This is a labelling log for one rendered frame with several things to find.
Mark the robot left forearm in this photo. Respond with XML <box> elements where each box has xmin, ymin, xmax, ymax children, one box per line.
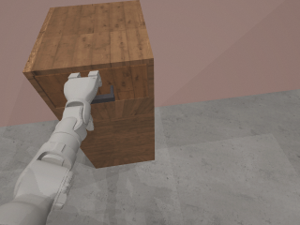
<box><xmin>13</xmin><ymin>98</ymin><xmax>91</xmax><ymax>199</ymax></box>

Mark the drawer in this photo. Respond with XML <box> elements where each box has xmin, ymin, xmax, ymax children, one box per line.
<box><xmin>35</xmin><ymin>64</ymin><xmax>148</xmax><ymax>108</ymax></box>

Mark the cabinet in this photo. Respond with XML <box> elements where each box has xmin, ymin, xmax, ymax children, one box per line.
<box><xmin>22</xmin><ymin>0</ymin><xmax>155</xmax><ymax>169</ymax></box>

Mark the robot left hand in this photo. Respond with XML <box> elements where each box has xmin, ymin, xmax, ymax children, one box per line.
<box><xmin>64</xmin><ymin>70</ymin><xmax>102</xmax><ymax>131</ymax></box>

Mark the robot left upper arm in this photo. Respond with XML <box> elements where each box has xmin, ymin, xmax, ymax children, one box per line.
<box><xmin>0</xmin><ymin>159</ymin><xmax>74</xmax><ymax>225</ymax></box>

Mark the handle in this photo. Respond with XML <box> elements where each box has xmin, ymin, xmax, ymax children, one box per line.
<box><xmin>91</xmin><ymin>85</ymin><xmax>115</xmax><ymax>104</ymax></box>

